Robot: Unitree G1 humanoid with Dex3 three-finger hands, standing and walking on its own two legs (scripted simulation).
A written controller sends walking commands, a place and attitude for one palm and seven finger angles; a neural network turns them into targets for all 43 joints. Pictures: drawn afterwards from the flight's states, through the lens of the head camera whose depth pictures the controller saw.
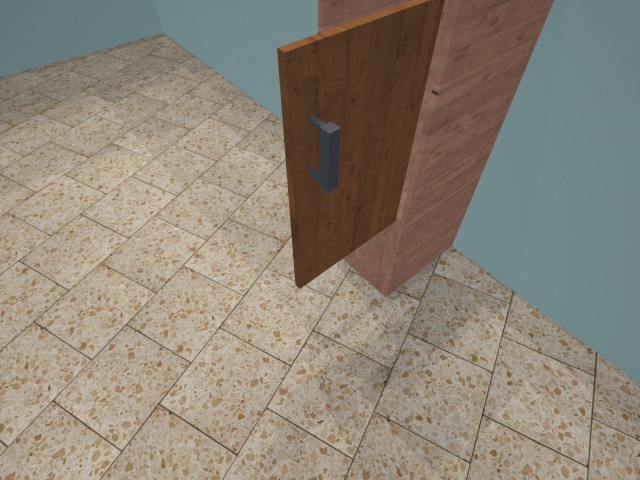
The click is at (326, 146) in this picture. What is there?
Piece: cupboard door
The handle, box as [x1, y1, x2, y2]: [308, 115, 340, 192]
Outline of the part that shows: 311,115 308,117 308,122 319,130 319,170 317,171 312,167 309,169 309,173 319,181 319,186 328,192 337,187 340,128 331,122 326,124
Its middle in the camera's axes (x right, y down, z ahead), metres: +0.00 -0.15 +0.67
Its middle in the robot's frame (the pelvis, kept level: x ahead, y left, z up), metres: +0.61 +0.04 +0.06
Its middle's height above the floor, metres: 0.84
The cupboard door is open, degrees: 91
